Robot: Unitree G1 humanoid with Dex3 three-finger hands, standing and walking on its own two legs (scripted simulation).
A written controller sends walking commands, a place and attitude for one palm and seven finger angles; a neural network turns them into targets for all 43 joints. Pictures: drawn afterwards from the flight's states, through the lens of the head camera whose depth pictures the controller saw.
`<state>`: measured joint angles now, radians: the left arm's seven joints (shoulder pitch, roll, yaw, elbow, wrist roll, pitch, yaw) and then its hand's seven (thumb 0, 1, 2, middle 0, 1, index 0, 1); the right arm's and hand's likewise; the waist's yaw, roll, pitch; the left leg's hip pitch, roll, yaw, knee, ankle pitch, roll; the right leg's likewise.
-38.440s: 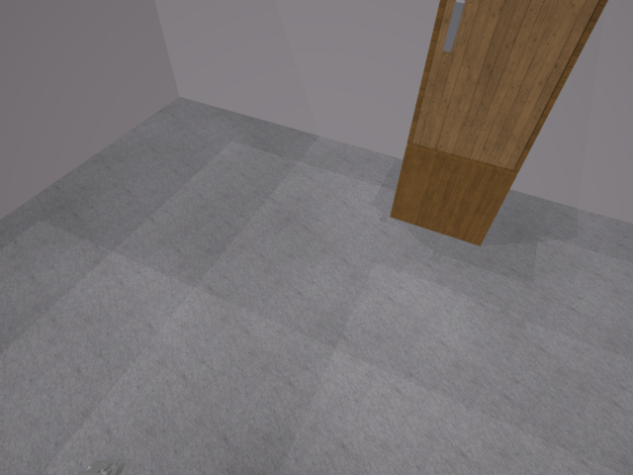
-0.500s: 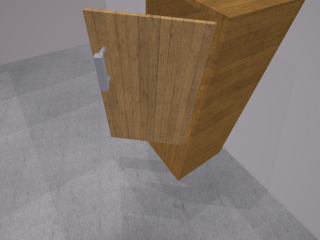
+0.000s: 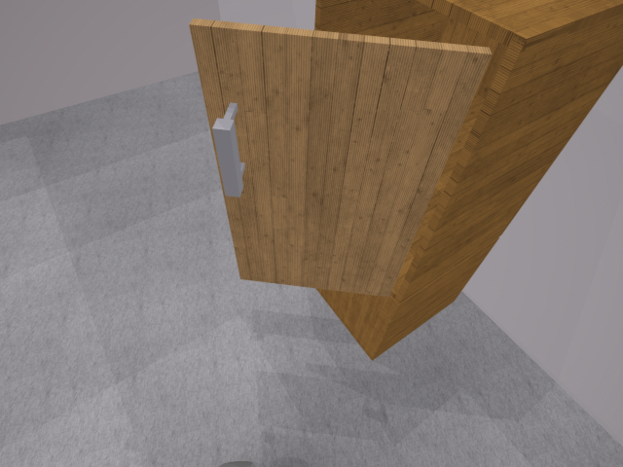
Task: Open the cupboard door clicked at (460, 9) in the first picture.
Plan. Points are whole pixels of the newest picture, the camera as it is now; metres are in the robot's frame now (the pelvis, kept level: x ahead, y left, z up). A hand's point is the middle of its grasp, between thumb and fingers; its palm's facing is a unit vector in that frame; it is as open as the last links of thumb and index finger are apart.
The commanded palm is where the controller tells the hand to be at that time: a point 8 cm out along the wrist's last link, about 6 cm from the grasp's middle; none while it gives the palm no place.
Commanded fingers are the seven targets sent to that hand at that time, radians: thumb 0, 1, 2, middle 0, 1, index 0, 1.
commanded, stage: come to a stop and stand still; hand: left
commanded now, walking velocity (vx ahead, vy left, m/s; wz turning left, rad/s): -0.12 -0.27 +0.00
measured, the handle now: (233, 151) +0.52 +0.17 +0.10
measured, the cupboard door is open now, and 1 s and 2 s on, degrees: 49 49 49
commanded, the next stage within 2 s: look again from close up in 1.36 s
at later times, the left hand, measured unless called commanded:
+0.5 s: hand out of the picture +0.03 +0.16 -0.15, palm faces +0.00 -0.97 -0.24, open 7.3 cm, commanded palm none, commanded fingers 0.00 0.90 0.90 -0.20 -0.30 -0.20 -0.30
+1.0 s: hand out of the picture +0.00 +0.15 -0.16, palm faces -0.01 -0.98 -0.20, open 7.4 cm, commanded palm none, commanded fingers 0.00 0.90 0.90 -0.20 -0.30 -0.20 -0.30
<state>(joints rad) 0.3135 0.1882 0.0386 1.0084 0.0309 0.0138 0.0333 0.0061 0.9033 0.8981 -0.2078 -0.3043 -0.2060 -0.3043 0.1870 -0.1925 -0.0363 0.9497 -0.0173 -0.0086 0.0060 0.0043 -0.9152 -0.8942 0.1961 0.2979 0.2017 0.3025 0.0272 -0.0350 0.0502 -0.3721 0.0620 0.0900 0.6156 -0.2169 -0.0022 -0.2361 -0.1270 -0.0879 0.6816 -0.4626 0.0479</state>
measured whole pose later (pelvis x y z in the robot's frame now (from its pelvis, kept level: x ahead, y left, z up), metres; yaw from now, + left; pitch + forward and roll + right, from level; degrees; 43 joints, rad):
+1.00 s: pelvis +0.00 -0.02 +0.02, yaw +0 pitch +0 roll +0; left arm 0.29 0.17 -0.02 1.10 0.02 -0.02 0.04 0.01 0.91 0.90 -0.20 -0.30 -0.20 -0.30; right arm 0.27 -0.15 0.02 1.12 -0.02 -0.02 -0.02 0.01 -0.91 -0.89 0.20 0.30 0.20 0.30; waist 0.00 -0.01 0.02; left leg -0.18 0.02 0.10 0.45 -0.26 0.01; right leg -0.17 0.02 -0.07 0.46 -0.29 -0.05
